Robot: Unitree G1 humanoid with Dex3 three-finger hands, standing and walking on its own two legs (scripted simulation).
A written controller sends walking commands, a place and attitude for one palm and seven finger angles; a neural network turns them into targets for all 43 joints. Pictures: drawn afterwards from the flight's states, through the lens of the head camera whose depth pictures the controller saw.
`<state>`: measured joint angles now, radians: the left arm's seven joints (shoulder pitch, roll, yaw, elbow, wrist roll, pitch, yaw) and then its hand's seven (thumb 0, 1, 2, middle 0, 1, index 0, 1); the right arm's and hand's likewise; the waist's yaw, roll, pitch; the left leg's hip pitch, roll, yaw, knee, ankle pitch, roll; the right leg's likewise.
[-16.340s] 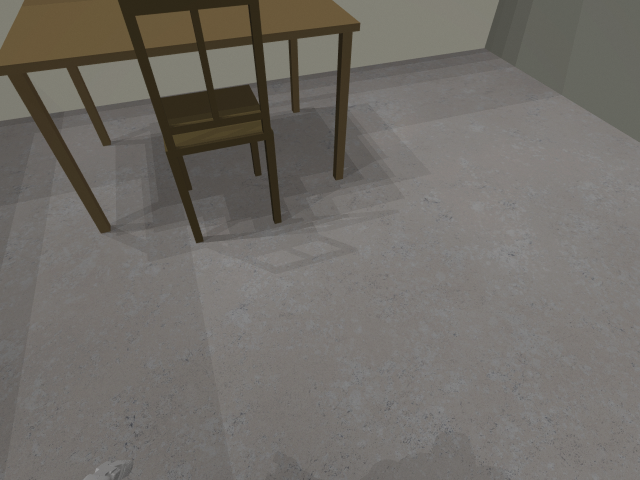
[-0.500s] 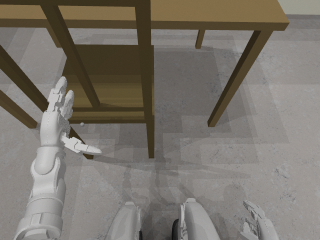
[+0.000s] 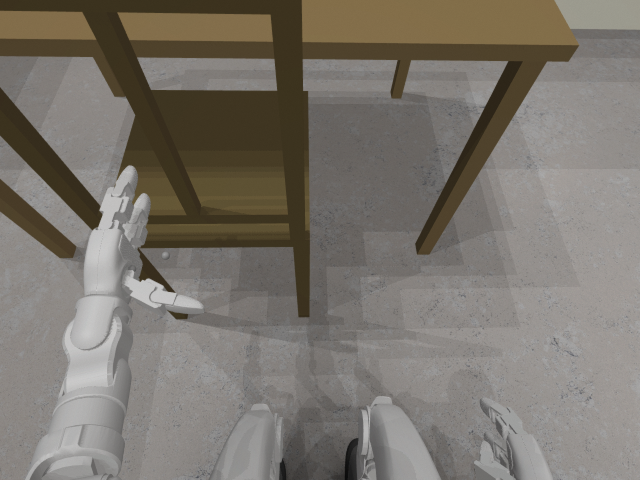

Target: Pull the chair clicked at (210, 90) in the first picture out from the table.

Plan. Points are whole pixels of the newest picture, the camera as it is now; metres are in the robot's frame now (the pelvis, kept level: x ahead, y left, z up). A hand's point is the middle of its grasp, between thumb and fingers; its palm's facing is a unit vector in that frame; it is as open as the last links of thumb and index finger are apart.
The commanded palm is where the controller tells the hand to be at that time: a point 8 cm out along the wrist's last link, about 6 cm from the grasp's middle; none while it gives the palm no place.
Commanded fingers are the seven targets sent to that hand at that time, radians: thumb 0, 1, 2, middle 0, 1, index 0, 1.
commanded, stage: aim the fingers beside a spindle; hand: left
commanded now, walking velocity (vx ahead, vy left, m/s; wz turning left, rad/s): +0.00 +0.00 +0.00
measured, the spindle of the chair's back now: (160, 138) +0.52 +0.22 +0.07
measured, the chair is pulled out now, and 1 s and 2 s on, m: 0.00 0.00 0.00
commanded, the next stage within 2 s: push the fingers through the gap in 1.88 s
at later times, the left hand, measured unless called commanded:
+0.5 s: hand (161, 249) +0.37 +0.20 +0.05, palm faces +0.06 -0.99 -0.09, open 16.9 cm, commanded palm +0.34 +0.25 +0.03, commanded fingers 0.00 -0.50 0.30 -0.06 -0.08 -0.06 -0.08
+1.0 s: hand (170, 269) +0.36 +0.19 +0.02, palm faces +0.01 -1.00 -0.01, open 16.9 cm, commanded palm +0.34 +0.25 +0.04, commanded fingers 0.00 -0.50 0.30 -0.06 -0.08 -0.06 -0.08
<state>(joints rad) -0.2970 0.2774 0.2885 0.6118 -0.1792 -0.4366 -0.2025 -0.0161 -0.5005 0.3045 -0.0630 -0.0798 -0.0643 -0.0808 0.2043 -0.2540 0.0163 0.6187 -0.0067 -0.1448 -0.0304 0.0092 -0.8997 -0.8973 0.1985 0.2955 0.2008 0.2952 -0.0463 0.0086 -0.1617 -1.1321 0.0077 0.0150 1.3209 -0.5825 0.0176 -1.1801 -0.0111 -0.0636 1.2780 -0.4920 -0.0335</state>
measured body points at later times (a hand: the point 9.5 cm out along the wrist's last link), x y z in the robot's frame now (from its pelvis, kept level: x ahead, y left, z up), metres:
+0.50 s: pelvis +0.00 -0.01 +0.00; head +0.10 -0.01 +0.44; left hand +0.36 +0.25 +0.06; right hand +0.15 -0.26 -0.11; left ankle +0.02 +0.11 -0.61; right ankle +0.06 -0.10 -0.61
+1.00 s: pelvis +0.00 +0.00 +0.00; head +0.11 +0.01 +0.43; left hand +0.35 +0.25 +0.02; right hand +0.15 -0.26 -0.11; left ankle +0.02 +0.11 -0.61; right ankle +0.06 -0.10 -0.61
